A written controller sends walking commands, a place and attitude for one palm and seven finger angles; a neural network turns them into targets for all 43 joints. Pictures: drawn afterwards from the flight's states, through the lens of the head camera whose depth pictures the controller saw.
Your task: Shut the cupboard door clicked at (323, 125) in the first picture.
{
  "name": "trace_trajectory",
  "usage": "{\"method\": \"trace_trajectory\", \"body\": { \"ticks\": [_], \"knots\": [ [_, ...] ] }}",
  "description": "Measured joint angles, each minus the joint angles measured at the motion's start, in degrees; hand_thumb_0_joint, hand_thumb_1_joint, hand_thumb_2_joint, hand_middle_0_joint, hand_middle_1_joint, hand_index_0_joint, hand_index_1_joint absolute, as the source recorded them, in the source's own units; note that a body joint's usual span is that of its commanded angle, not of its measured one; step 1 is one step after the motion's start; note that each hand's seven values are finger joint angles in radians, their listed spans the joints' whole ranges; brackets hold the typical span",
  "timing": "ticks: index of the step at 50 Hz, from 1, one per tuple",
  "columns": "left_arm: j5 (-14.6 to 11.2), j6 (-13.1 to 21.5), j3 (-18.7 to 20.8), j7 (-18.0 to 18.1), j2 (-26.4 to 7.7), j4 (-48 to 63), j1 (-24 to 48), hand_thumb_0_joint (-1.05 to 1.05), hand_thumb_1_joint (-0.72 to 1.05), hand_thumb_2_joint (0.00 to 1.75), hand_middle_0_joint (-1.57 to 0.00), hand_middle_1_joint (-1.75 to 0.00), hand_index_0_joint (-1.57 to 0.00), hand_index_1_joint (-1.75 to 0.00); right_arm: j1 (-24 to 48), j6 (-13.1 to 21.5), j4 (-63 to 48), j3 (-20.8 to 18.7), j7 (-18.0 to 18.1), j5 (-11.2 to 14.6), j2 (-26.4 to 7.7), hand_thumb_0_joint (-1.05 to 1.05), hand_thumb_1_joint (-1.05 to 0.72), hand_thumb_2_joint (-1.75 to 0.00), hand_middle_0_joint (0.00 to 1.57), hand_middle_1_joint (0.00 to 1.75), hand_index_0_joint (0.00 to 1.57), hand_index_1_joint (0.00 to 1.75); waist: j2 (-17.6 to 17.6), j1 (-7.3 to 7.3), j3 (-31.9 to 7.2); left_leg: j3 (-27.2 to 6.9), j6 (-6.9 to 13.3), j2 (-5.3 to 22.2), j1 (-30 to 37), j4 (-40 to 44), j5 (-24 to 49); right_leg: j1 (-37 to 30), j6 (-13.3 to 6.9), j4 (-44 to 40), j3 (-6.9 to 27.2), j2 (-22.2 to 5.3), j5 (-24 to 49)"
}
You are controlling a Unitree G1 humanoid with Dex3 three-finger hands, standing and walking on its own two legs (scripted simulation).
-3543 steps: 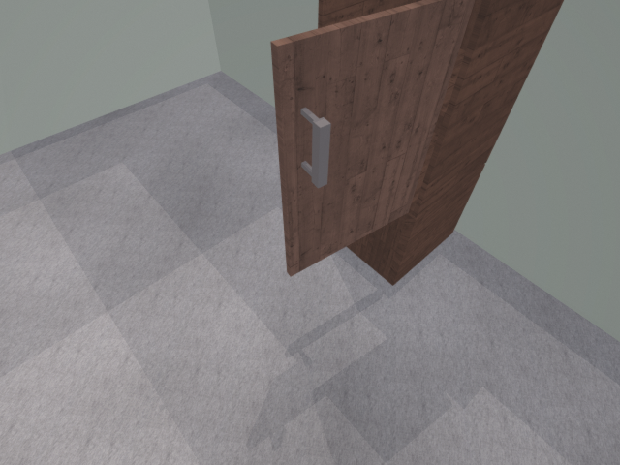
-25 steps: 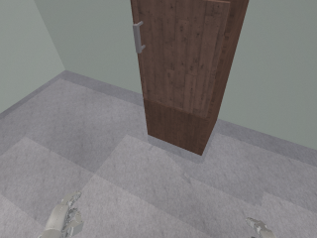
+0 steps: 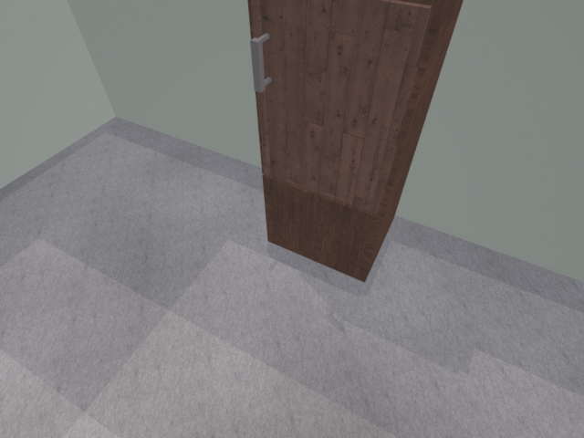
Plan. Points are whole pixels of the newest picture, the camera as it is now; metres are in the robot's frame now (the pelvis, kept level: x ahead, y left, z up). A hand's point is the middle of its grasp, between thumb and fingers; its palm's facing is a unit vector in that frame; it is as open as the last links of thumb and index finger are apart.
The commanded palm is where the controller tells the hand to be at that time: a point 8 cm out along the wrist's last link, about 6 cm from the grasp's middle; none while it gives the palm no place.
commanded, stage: let the arm hang, fingers relaxed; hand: left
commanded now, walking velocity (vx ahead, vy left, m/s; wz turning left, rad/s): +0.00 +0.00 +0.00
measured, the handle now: (262, 63) +0.96 +0.13 +0.07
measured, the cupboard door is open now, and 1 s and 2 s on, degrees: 0 0 0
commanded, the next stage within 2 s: look to check the result in 0.42 s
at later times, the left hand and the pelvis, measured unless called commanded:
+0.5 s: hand out of the picture -0.02 +0.16 -0.18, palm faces +0.03 -0.99 -0.17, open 7.4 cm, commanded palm none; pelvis +0.00 -0.01 +0.00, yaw +0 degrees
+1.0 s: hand out of the picture +0.01 +0.17 -0.17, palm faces +0.01 -0.98 -0.20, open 7.4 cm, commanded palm none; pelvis +0.01 -0.01 +0.00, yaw +0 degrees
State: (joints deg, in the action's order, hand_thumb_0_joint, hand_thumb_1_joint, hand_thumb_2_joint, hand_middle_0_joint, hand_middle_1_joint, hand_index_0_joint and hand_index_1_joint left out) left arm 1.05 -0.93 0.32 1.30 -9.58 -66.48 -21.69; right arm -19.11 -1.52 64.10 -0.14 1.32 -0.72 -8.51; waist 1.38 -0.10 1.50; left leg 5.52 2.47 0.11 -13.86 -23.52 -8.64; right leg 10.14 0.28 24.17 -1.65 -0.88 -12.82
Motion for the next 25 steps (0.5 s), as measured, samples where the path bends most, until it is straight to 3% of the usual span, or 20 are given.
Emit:
{"method": "trace_trajectory", "body": {
  "ticks": [14, 25],
  "knots": [
    [0.1, 1.2, -0.3, 0.2, 3.5, 1.3, 3.1, 0.00, 0.91, 0.90, -0.20, -0.30, -0.20, -0.29, 0.8, 0.9, 0.1, -0.2, 0.2, 0.0, 1.4, 0.01, -0.90, -0.90, 0.20, 0.30, 0.20, 0.29, -1.0, -0.36, -1.9, 0.3, -0.1, -0.2, 0.5, 0.5, 0.2, 0.1, 0.0, 0.5, 0.3, -0.2, -0.2],
    [0.1, 1.2, 0.1, 0.2, 2.4, 1.2, 3.2, 0.00, 0.91, 0.90, -0.20, -0.30, -0.20, -0.29, 0.7, 1.0, 0.0, -0.3, 0.3, 0.0, 1.0, 0.01, -0.90, -0.90, 0.20, 0.30, 0.20, 0.29, -1.0, -0.43, -1.1, 0.1, -0.5, 0.1, 0.8, 1.0, 0.3, -0.2, -0.3, 0.0, 0.2, 0.2, -0.2]
  ]
}}
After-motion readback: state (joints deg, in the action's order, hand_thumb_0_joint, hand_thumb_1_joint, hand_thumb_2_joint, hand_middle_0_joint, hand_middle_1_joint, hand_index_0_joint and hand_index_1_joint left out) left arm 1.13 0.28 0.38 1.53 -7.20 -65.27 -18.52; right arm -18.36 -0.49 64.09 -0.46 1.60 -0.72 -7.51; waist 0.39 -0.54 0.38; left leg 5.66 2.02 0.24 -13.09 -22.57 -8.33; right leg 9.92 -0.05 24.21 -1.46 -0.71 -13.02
